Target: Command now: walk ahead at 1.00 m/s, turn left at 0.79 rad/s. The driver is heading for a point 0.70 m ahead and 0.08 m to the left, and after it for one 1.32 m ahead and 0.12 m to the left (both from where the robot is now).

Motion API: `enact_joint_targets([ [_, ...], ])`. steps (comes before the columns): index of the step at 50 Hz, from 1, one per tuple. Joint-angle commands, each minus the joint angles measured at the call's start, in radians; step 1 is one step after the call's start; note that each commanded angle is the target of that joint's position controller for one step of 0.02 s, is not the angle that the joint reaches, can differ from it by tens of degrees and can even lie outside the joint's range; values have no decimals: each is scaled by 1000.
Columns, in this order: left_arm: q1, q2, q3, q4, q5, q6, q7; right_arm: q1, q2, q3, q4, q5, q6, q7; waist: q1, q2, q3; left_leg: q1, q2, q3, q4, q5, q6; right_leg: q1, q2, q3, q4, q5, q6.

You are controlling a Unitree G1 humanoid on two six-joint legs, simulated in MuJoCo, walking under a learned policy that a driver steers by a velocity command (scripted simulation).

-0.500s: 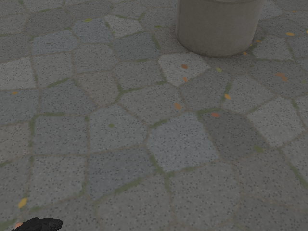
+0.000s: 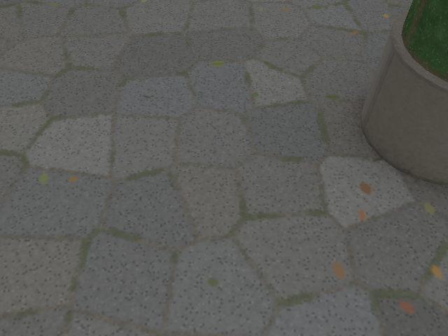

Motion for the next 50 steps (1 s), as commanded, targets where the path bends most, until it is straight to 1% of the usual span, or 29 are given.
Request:
enact_joint_targets([
  [1, -150, 181, 30, -121, 15, -1, 27, 210, -57, -2, -1, 4, 7, 9, -189, -129, -64, 459, -129, 94, -27, -40, 39, -232, -269, -5, 237, 1572, 6],
  [3, -246, 235, 49, -167, 35, 41, 29, 554, -168, -53, 89, -1, 20, -14, -370, -102, -211, 844, -147, -7, -86, -201, 111, -358, -290, 44, 770, 1502, -9],
  [4, -244, 187, 44, -154, 31, 51, 3, 538, -190, -73, 100, 14, 25, -32, -351, 51, -181, 935, -111, -102, -204, -236, 158, -506, -127, 33, 1191, 674, -17],
  [5, -211, 25, -3, -229, 46, 30, -13, 424, -239, -75, 86, 7, 34, -39, -180, 274, -124, 1036, 8, -396, -107, -47, 233, -904, 7, 121, 1544, -86, 10],
  [6, -194, 43, -14, -332, 17, 6, -22, 376, -290, -82, 38, -10, 34, -47, -144, 274, -315, 1187, 163, -849, -384, -401, 390, -1123, 3, 334, 1598, -80, 20],
  [7, -265, 85, -20, -346, 40, -17, -23, 377, -234, -74, 29, -8, 29, -58, -140, 73, -170, 1059, 194, -965, -580, -582, 332, -1183, -53, 371, 1492, -4, 4],
  [9, -284, 100, -23, -340, 58, -9, -26, 310, -172, -53, 37, -4, 10, -66, -36, -105, 2, 733, 135, -805, -592, -468, 246, -1076, -127, 366, 1299, 69, 18],
  [11, -262, 91, -31, -343, 71, 47, -25, 264, -163, -38, 20, 2, -22, -69, 20, -110, 43, 512, 48, -655, -611, -375, 223, -983, -177, 354, 1198, 54, 58],
  [14, -429, 71, -47, -431, 58, 67, -39, 258, -170, -38, 3, 13, -55, -63, -6, -76, 85, 345, -54, -503, -679, -193, 196, -868, -192, 285, 850, 211, 91],
  [16, -488, 35, -60, -452, 40, 62, -53, 277, -171, -44, 5, 23, -59, -56, -45, -34, 55, 374, -107, -423, -653, -19, 142, -761, -161, 255, 622, 444, 77],
  [20, -535, 41, -56, -454, 27, 52, -52, 359, -164, -46, 34, 25, -67, -50, -124, 22, -2, 650, -43, -417, -632, 243, 84, -694, -107, 228, 384, 610, 12],
  [22, -463, 94, -31, -433, 31, 47, -40, 352, -201, -52, 39, 11, -71, -62, -86, 59, -66, 823, -5, -411, -510, 530, 48, -638, -55, 217, 329, 514, -21],
  [24, -158, 170, 13, -346, 11, 45, -17, 289, -252, -63, 31, -26, -62, -69, 85, 89, -214, 887, 12, -360, -156, 741, 9, -414, -17, 199, 331, 337, -58],
  [25, 61, 211, 34, -285, 16, 52, 2, 231, -218, -56, 15, -41, -58, -73, 199, 74, -285, 722, -19, -322, 144, 608, -3, -182, -81, 248, 395, 221, -78],
  [26, 124, 307, 58, -270, 60, 45, 5, 355, -44, -14, -32, -8, -62, -68, 98, -250, -404, 377, -157, -258, 607, -137, -53, 98, -347, 722, 382, 7, -196],
  [27, 82, 286, 63, -255, 43, 57, -23, 408, -45, 6, -36, 8, -78, -52, 62, -382, -450, 140, -250, -282, 711, -522, -59, 160, -418, 1244, 104, -163, -294],
  [28, -63, 205, 54, -278, 36, 58, -35, 275, -89, 7, -52, -11, -76, -60, 33, -202, -236, 14, -130, -260, 708, -423, -43, 25, -375, 1137, 72, -226, -305],
  [30, -55, 116, 34, -239, 21, 54, -48, 74, -114, 13, -108, -42, -80, -50, 40, 22, -105, 75, -60, -239, 551, -345, -56, -230, -276, 875, 74, -1, -251],
  [33, 13, 110, 28, -173, 10, 40, -38, 44, -61, 44, -173, -68, -53, -36, -29, -55, -26, 72, -14, -223, 399, -427, -106, -377, -200, 773, 28, 119, -262],
  [36, 4, 136, 37, -182, 9, 34, -32, -101, -62, 69, -249, -51, -53, -24, -27, -51, 42, 116, 10, -173, 127, -300, -157, -535, -166, 701, -71, 217, -273],
  [39, -10, 175, 58, -194, -11, 30, -42, -181, -38, 88, -267, -24, -58, -9, 0, -62, 23, 404, -37, -125, -132, -31, -173, -665, -114, 615, -103, 396, -218],
  [42, 49, 185, 65, -177, -20, 36, -45, -201, -68, 77, -268, -20, -58, -30, 30, -60, -5, 443, -58, -130, -236, -11, -161, -498, -139, 636, -7, 587, -180],
  [44, 71, 210, 71, -168, -12, 44, -38, -99, -110, 53, -239, -24, -66, -52, -13, -47, -100, 578, -104, -121, -297, -151, -138, -399, -128, 620, 224, 847, -143],
  [45, 51, 230, 76, -172, -12, 44, -41, 39, -135, 36, -205, -28, -72, -66, -87, -30, -188, 761, -87, -130, -299, -184, -122, -445, -90, 590, 428, 867, -121],
  [46, 17, 201, 70, -195, -14, 35, -46, 228, -194, 10, -179, -41, -78, -88, -176, -3, -296, 998, 60, -263, -290, -366, -88, -597, -54, 561, 695, 684, -108],
  [47, 37, 46, 35, -229, -23, 27, -36, 370, -259, -14, -160, -73, -74, -104, -179, 185, -430, 1247, 361, -624, -336, -664, -37, -839, 19, 460, 1010, -14, -104],
  [48, 67, 74, 23, -280, -36, 40, -33, 324, -296, -31, -154, -55, -61, -98, -126, 344, -503, 1243, 462, -1038, -506, -842, 55, -1007, 12, 385, 1212, -49, -101],
  [49, -43, 120, 32, -258, -7, 60, -28, 229, -176, -14, -167, -49, -55, -95, -126, 161, -300, 1095, 383, -886, -533, -876, 41, -1092, -67, 363, 1237, 63, -105],
  [50, -121, 117, 33, -266, 11, 68, -41, 197, -107, 3, -154, -40, -59, -88, -123, 73, -176, 966, 329, -694, -525, -684, 21, -1088, -95, 351, 1190, 120, -99],
])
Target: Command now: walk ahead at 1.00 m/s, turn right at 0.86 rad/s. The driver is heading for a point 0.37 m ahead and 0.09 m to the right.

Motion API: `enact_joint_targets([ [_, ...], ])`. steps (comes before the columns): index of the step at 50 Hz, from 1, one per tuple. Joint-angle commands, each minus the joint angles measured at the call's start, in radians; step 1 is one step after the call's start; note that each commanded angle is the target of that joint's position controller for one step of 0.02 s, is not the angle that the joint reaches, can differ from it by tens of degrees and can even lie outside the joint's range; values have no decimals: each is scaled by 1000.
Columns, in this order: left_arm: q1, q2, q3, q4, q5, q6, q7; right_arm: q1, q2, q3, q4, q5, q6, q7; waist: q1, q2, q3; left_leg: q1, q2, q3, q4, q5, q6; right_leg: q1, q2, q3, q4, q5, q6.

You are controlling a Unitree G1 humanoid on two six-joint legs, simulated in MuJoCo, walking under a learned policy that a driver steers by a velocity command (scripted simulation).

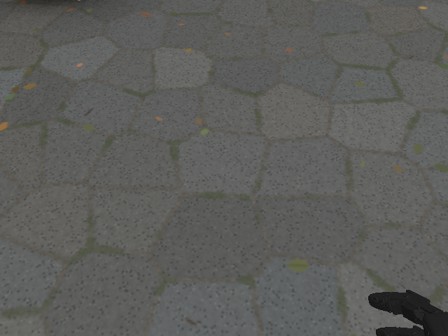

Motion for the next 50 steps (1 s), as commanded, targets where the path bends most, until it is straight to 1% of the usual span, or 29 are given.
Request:
enact_joint_targets([
  [1, -158, 66, 4, -133, 27, 2, -18, 265, -121, -68, 33, 3, 0, -6, -177, 77, -61, 537, 335, -453, -355, -209, 159, -576, -126, -41, 201, 101, 4],
  [3, -194, 20, -5, -163, 40, 32, -39, 304, -102, -65, 90, 20, -16, -1, -135, 126, 9, 432, 293, -278, -384, -9, 132, -561, -163, -43, 170, 86, 17],
  [5, -271, -2, -16, -215, 42, 54, -52, 323, -82, -62, 128, 43, -31, 10, -112, 133, 32, 428, 289, -159, -411, 166, 114, -617, -186, -54, 150, 97, 20],
  [8, -367, 7, -30, -285, 45, 55, -73, 270, -104, -65, 148, 40, -44, 9, -68, 135, 67, 360, 239, 44, -470, 319, 81, -586, -185, -90, 14, 264, 21],
  [10, -424, 10, -42, -303, 46, 50, -88, 246, -122, -66, 158, 42, -46, 6, -59, 71, 119, 275, 181, 171, -507, 429, 60, -443, -152, -165, -218, 388, 12],
  [12, -427, 2, -50, -289, 53, 32, -95, 298, -165, -72, 179, 48, -49, 5, -64, 46, 124, 260, 163, 215, -450, 779, 57, -240, -52, -264, -396, 458, -3],
  [14, -263, 40, -35, -229, 66, 18, -84, 315, -252, -90, 176, 58, -36, -4, 11, 95, 12, 308, 184, 206, -202, 1067, 59, -10, 35, -271, -465, 420, -27],
  [15, -99, 71, -19, -172, 74, 12, -72, 310, -271, -92, 172, 61, -25, -8, 80, 110, -81, 294, 199, 193, 12, 1075, 57, 172, 46, -216, -502, 442, -58],
  [16, -61, 166, 33, -201, -16, 13, -44, 251, -349, -114, 145, 111, -27, -17, 159, 113, -133, 218, 164, 153, 212, 956, 18, 339, -24, -116, -586, 594, -81],
  [17, -75, 249, 30, -169, -23, 16, -15, 324, -187, -77, 130, 61, -26, -13, 46, -160, -182, -10, 22, 145, 629, -262, -27, 554, -208, 90, -523, 1093, -95],
  [18, -123, 288, 26, -239, 40, 3, -7, 511, -160, -45, 106, 76, -37, 6, -49, -256, -521, -221, -27, -82, 979, -475, -46, 860, -484, 523, -493, 1301, -336],
  [19, -129, 235, 31, -259, 40, 11, -13, 393, -262, -65, 103, 89, -37, 5, 43, -44, -590, -184, 2, -155, 972, -375, -44, 750, -441, 497, -606, 1150, -327],
  [20, -188, 207, 21, -243, 15, 3, -22, 341, -244, -66, 83, 108, -31, -1, -12, 22, -408, -230, 37, -134, 883, -323, -43, 594, -397, 403, -655, 1029, -302],
  [21, -253, 168, 11, -240, -7, -7, -24, 305, -219, -63, 88, 92, -22, -16, -60, 109, -251, -233, 71, -106, 812, -275, -53, 384, -351, 336, -697, 943, -254],
  [22, -292, 140, 2, -245, -5, -16, -21, 308, -216, -68, 97, 85, -4, -27, -94, 117, -172, -195, 88, -100, 785, -244, -61, 223, -333, 286, -730, 947, -239],
  [23, -299, 137, 2, -239, 10, -23, -22, 326, -213, -73, 97, 81, 15, -31, -122, 108, -142, -125, 101, -103, 762, -222, -62, 98, -320, 246, -763, 974, -227],
  [26, -307, 98, -6, -197, 15, -33, -20, 318, -144, -69, 89, 69, 40, -41, -152, 42, -131, -56, 110, -91, 593, -176, -69, -62, -270, 116, -806, 1006, -210],
  [28, -311, 90, -7, -177, 14, -23, -6, 276, -113, -65, 80, 61, 42, -42, -149, 14, -141, -63, 94, -75, 467, -72, -74, -60, -231, 43, -799, 1044, -188],
  [31, -317, 74, -9, -160, 8, 3, 10, 199, -88, -58, 75, 57, 42, -33, -121, -17, -154, -13, 71, -58, 256, 121, -72, -41, -180, -32, -786, 947, -136],
  [35, -280, 65, -12, -119, 14, 17, 8, 101, -109, -63, 53, 66, 42, -16, -79, -53, -117, 28, 51, -72, 69, 161, -56, 5, -217, 17, -757, 761, -127],
  [37, -287, 54, -18, -106, 8, 18, 5, 101, -118, -70, 52, 57, 37, -7, -98, -56, -104, 86, 29, -60, -60, 159, -22, 12, -225, 47, -691, 680, -104],
  [38, -284, 44, -23, -99, 1, 16, 5, 122, -120, -74, 60, 49, 32, -4, -116, -50, -105, 164, 19, -50, -164, 263, 3, -4, -199, 48, -652, 587, -68],
  [39, -236, 21, -30, -93, 14, 7, 5, 125, -159, -82, 58, 37, 27, -7, -94, 1, -116, 259, 88, -121, -174, 574, 30, -37, -142, 30, -603, 452, -14],
  [40, -114, 1, -32, -73, 28, -6, 2, 96, -199, -86, 38, 23, 30, -12, -18, 127, -153, 384, 209, -220, -114, 857, 116, -138, -63, -6, -554, 185, 41],
  [41, -93, -3, -36, -54, 23, -5, 8, 112, -127, -74, 49, 24, 38, -13, -42, 213, -220, 404, 264, -278, -115, 806, 208, -133, -56, -40, -513, 37, 86],
  [42, -136, 22, -32, -62, 22, 9, 12, 103, -83, -63, 55, 37, 45, -7, -54, 210, -222, 364, 254, -297, -132, 660, 219, -97, -79, -47, -532, 28, 107],
  [44, -194, 39, -24, -57, 18, 51, 18, 49, -90, -66, 45, 49, 59, 5, -61, 129, -147, 257, 158, -217, -141, 354, 146, -61, -76, -53, -612, 83, 97],
  [46, -217, 37, -23, -54, 22, 75, 19, 45, -109, -73, 46, 49, 58, 10, -73, 89, -85, 214, 110, -167, -143, 205, 98, -70, -76, -40, -643, 96, 76],
  [50, -214, 25, -21, -33, 18, 67, 28, 56, -77, -71, 60, 48, 53, 2, -84, 90, -99, 260, 89, -142, -111, 294, 92, -56, -88, -31, -641, 173, 73],
])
